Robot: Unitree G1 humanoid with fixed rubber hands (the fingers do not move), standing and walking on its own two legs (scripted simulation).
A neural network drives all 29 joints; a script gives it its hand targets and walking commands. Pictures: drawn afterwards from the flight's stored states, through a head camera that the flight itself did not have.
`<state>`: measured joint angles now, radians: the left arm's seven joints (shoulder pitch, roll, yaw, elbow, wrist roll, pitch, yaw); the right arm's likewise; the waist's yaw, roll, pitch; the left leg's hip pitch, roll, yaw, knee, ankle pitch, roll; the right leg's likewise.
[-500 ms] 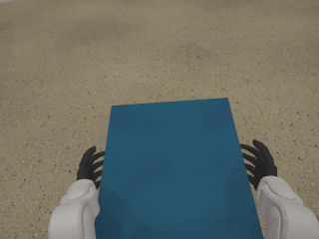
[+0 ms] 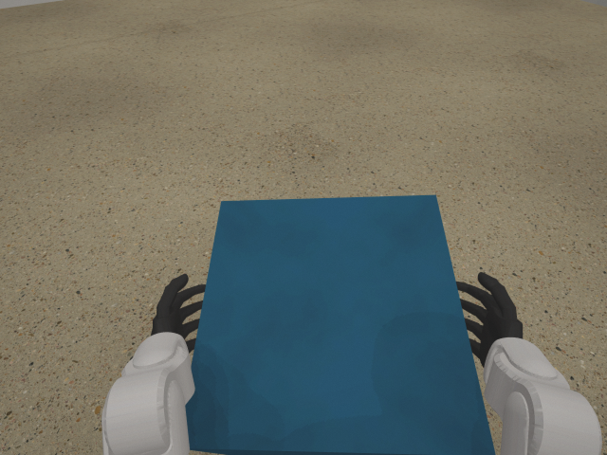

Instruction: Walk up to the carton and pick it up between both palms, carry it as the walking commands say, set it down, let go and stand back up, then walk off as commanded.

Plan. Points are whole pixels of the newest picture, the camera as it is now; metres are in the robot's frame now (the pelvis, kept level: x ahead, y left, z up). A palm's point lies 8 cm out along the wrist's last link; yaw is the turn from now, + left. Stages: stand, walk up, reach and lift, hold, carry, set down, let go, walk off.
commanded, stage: carry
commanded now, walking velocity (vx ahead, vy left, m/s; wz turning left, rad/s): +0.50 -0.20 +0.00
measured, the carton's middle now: (329, 330) +0.29 -0.01 +0.02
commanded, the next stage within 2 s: none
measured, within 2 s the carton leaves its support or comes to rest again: neither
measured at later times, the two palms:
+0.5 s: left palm (262, 165) +0.56 +0.08 +0.09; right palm (461, 151) +0.60 -0.28 +0.09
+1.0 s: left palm (291, 73) +0.93 +0.03 +0.09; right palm (440, 70) +0.92 -0.33 +0.10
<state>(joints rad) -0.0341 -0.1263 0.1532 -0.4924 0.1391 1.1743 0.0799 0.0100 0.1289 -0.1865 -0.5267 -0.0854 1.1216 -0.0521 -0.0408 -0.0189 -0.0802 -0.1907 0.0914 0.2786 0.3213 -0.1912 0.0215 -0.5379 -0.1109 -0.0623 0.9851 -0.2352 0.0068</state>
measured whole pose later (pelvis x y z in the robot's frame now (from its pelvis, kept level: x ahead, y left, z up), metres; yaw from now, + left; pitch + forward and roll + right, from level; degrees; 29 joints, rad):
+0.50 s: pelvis +0.34 -0.12 +0.00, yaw +5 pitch +5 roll +0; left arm 0.00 -0.13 0.15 -0.56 0.10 1.16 0.10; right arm 0.01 0.13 -0.17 -0.59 -0.12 1.14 -0.04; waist 0.03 0.01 -0.07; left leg -0.56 0.11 0.17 0.83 -0.27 -0.01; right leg -0.13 -0.01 -0.27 0.26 -0.22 -0.06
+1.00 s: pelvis +0.68 -0.15 +0.00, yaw +1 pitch +4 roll -2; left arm -0.05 -0.13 0.14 -0.51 0.15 1.17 0.09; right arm -0.01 0.13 -0.17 -0.54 -0.10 1.15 -0.08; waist -0.04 -0.01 -0.09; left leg -0.08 0.14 0.27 0.27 -0.25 -0.05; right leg -0.55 -0.12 -0.10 0.65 -0.13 0.01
